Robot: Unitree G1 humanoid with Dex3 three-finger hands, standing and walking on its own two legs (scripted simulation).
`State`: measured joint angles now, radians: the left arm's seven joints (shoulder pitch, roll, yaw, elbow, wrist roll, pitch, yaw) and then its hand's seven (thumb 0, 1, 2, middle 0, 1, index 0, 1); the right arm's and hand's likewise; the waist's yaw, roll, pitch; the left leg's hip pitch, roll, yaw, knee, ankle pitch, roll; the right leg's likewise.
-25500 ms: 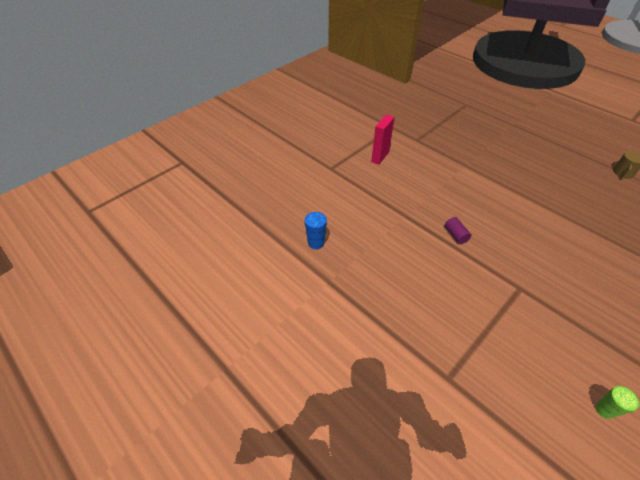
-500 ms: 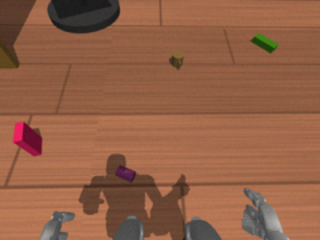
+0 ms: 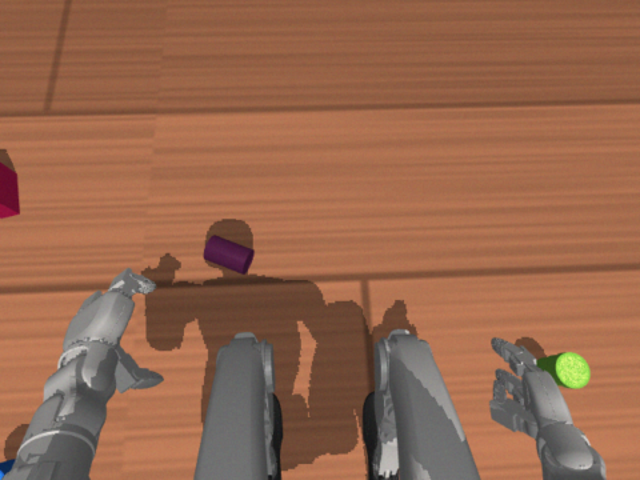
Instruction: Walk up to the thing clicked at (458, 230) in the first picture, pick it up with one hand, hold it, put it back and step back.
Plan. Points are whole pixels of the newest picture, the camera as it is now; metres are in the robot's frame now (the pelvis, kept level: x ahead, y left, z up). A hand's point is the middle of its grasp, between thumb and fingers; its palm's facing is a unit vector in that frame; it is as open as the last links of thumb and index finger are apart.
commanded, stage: rise first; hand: left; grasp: from above
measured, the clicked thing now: (229, 254) +0.51 +0.21 -0.49
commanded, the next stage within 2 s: none
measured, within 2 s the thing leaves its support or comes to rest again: neither
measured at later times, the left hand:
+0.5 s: hand (169, 298) +0.37 +0.27 -0.28, palm faces -0.55 -0.19 -0.81, open 13.8 cm
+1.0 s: hand (181, 283) +0.41 +0.27 -0.33, palm faces -0.55 -0.06 -0.83, open 13.9 cm
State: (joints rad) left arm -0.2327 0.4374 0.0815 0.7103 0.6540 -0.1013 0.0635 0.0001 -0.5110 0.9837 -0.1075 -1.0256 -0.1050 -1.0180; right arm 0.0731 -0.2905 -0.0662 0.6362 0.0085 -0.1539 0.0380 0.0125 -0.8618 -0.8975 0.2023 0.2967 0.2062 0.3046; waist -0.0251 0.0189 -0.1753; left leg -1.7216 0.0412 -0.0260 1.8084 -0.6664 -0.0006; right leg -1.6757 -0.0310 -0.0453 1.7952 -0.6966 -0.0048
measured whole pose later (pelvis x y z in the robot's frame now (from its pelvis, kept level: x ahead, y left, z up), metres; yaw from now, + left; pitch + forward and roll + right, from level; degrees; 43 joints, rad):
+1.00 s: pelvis -0.04 +0.01 -0.17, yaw -6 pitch +33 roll -8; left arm -0.83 0.75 0.07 1.27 1.21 -0.41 0.21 0.00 -0.41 0.96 -0.07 -0.91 -0.10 -0.87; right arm 0.12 -0.26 0.02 0.73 -0.12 0.02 0.12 0.01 -0.85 -0.89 0.20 0.30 0.21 0.30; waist -0.17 -0.02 -0.06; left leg -2.28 0.05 -0.12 2.35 -0.66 0.02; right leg -2.18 -0.01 -0.10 2.28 -0.68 0.01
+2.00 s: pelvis -0.03 +0.01 -0.19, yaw -8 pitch +33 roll -10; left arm -0.94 0.85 0.05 1.37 1.35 -0.47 0.29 0.00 -0.42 0.96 -0.07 -0.97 -0.10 -0.92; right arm 0.11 -0.26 0.08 0.72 -0.16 0.04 0.13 0.00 -0.88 -0.89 0.20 0.30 0.21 0.30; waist -0.22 -0.04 -0.01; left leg -2.35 0.04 -0.15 2.44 -0.68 0.02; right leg -2.23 -0.01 -0.12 2.34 -0.69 0.02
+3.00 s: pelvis -0.03 +0.01 -0.20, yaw -9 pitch +32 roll -11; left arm -0.97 0.91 0.04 1.40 1.41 -0.50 0.30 0.00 -0.43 0.96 -0.08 -0.95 -0.11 -0.91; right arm 0.11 -0.26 0.12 0.70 -0.17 0.05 0.13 0.00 -0.88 -0.90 0.20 0.30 0.21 0.30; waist -0.25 -0.06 0.00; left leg -2.36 0.04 -0.16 2.46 -0.68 0.03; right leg -2.24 0.01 -0.13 2.35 -0.68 0.03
